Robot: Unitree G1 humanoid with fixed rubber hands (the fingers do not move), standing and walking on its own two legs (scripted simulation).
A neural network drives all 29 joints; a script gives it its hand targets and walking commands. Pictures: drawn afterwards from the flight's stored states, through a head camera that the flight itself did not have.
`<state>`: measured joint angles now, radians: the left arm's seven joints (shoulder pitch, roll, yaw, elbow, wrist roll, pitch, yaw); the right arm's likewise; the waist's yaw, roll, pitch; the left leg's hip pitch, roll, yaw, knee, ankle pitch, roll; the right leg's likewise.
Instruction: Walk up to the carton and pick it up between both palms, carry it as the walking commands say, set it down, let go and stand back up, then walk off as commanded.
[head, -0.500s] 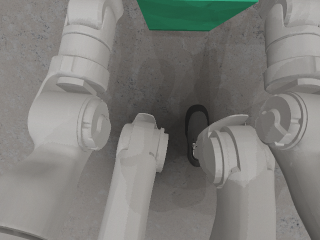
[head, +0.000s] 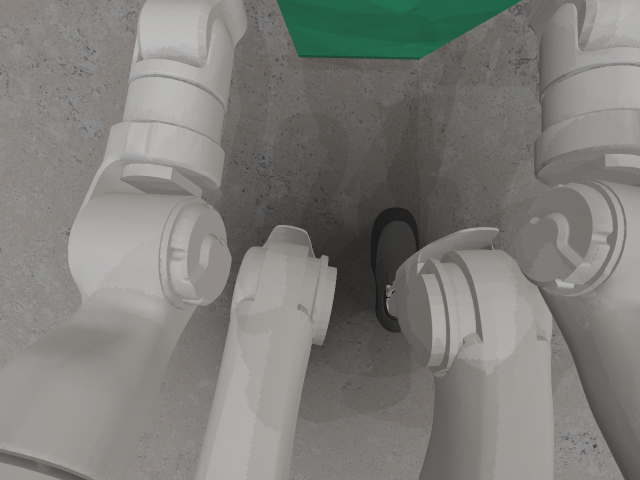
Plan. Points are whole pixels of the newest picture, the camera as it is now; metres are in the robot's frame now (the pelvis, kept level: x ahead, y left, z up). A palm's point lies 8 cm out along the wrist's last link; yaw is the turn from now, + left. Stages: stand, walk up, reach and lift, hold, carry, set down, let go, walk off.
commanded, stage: set down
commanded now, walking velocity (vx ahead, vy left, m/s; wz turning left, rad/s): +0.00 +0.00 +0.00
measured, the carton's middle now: out of the picture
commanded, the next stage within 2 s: none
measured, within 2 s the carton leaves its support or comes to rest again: neither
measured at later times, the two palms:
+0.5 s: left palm out of the picture +0.57 +0.09 -0.17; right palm out of the picture +0.56 -0.19 -0.18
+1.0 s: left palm out of the picture +0.57 +0.11 -0.14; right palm out of the picture +0.56 -0.21 -0.15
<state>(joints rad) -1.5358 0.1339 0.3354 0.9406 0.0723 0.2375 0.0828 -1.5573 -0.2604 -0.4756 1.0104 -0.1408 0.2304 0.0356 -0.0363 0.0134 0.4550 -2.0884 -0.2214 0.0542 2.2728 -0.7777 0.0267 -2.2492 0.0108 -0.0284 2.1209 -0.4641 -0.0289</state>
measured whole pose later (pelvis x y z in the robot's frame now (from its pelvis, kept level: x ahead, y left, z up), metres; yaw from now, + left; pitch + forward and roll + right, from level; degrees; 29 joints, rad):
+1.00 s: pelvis -0.02 -0.01 +0.01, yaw +0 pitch +32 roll +0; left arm -1.63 0.32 0.03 1.00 -0.23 0.25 0.17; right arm -1.64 -0.41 -0.19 1.14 0.17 0.17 -0.10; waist -0.02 0.05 0.53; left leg -2.06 -0.13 0.06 2.22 -0.72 0.04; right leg -2.20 0.00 -0.06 2.06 -0.42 -0.06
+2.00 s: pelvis +0.00 -0.02 +0.27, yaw -1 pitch +28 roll +2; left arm -1.51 0.34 0.17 0.86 -0.11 0.34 0.11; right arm -1.50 -0.38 -0.24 0.85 0.08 0.34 -0.11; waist -0.01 0.01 0.52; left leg -1.28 -0.12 -0.01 1.21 -0.43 0.02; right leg -1.39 0.05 0.01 1.12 -0.22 -0.04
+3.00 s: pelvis +0.10 +0.00 +0.39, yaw -2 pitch +6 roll -1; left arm 0.05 0.15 0.05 0.56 0.01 0.06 -0.03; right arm 0.08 -0.19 -0.07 0.52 0.00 0.07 0.05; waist -0.01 0.04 0.08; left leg -0.33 -0.08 -0.06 0.58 -0.35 0.06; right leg -0.44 0.07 0.03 0.52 -0.18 -0.02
